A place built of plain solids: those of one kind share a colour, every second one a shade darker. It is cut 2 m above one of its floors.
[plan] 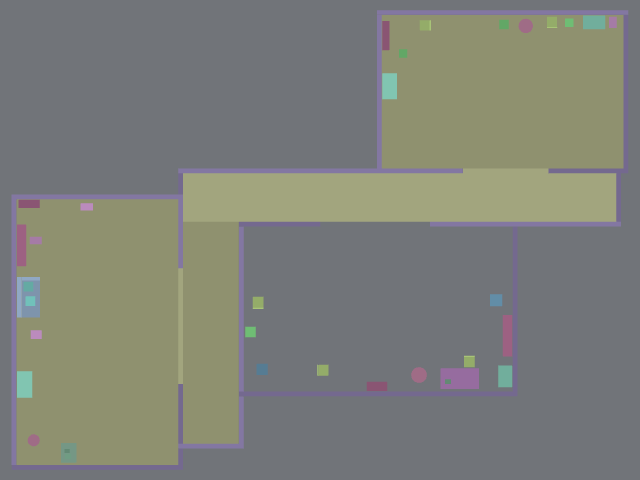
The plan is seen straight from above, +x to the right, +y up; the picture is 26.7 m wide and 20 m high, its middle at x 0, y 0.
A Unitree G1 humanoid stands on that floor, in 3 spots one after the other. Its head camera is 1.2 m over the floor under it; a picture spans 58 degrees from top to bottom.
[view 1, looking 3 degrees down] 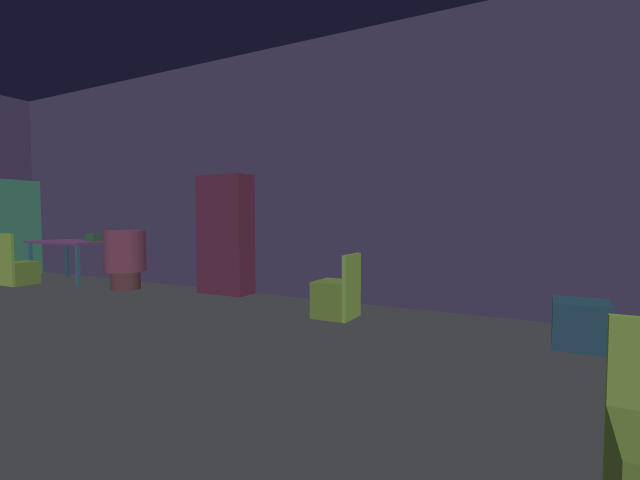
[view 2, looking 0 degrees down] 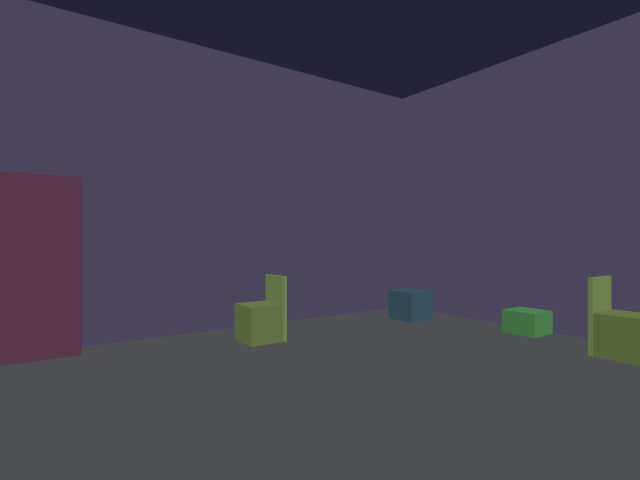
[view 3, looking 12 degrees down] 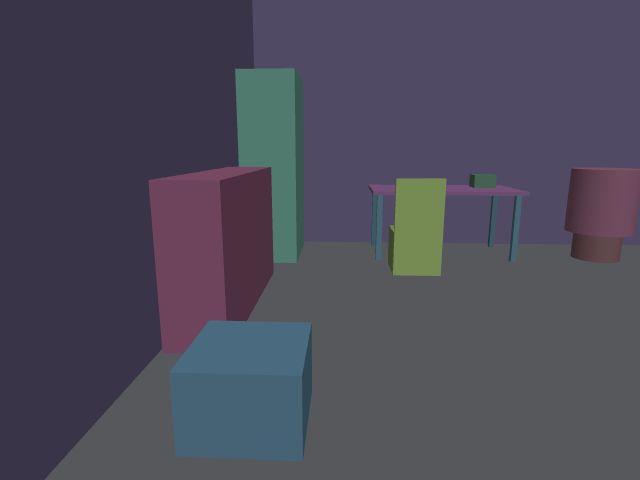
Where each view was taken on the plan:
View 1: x -2.14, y -0.78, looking -62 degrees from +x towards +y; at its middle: wall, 6.27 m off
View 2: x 2.50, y -0.78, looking -125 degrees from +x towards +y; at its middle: wall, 6.75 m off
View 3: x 6.94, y -0.78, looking -87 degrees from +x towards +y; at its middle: wall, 5.66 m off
